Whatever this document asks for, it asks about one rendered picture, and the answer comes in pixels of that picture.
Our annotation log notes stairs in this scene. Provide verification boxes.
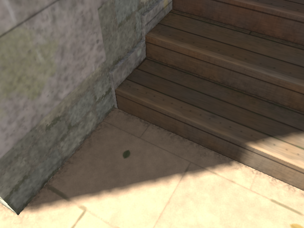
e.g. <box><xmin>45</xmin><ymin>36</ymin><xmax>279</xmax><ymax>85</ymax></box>
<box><xmin>115</xmin><ymin>0</ymin><xmax>304</xmax><ymax>191</ymax></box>

